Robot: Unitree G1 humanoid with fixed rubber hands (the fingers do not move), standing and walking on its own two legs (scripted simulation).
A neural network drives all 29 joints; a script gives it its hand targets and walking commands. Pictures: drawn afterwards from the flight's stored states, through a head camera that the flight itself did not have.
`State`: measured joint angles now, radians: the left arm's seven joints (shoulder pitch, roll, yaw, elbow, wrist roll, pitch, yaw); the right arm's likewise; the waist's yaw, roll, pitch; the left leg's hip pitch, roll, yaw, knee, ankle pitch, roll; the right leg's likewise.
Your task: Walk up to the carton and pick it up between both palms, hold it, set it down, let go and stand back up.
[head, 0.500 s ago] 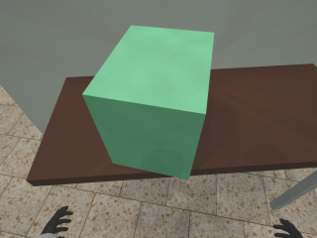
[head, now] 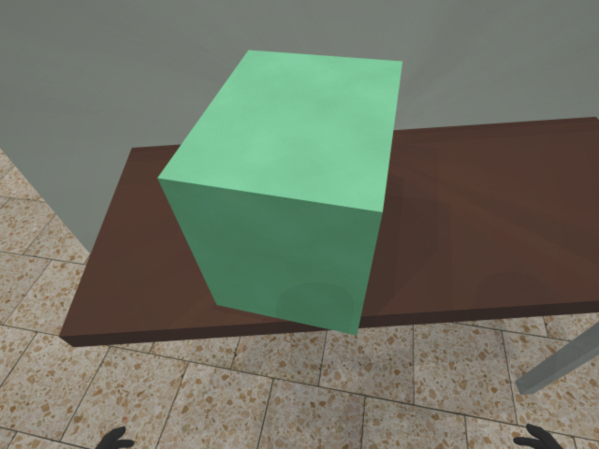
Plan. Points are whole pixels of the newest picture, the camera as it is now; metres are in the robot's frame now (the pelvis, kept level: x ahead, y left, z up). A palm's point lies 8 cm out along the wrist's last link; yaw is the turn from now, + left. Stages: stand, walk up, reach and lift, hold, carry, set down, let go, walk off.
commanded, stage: walk up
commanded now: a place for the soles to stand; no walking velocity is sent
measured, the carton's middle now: (302, 192) +0.44 +0.03 +0.08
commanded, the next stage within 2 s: reach and lift in 0.66 s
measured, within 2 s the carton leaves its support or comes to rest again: neither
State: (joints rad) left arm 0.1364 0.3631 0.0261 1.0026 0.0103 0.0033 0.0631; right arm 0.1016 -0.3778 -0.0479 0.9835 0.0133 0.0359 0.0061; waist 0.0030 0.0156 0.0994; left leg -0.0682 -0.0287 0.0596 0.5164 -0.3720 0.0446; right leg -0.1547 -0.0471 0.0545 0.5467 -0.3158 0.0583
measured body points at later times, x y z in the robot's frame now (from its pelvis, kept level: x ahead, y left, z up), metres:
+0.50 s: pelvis -0.01 -0.01 +0.01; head -0.01 -0.01 +0.46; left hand +0.09 +0.30 -0.11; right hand +0.07 -0.32 -0.12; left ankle -0.05 +0.09 -0.73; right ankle -0.01 -0.16 -0.73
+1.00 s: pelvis -0.04 -0.03 -0.01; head -0.01 -0.01 +0.44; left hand +0.14 +0.28 -0.08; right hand +0.15 -0.30 -0.10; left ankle -0.05 +0.09 -0.73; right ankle -0.01 -0.16 -0.73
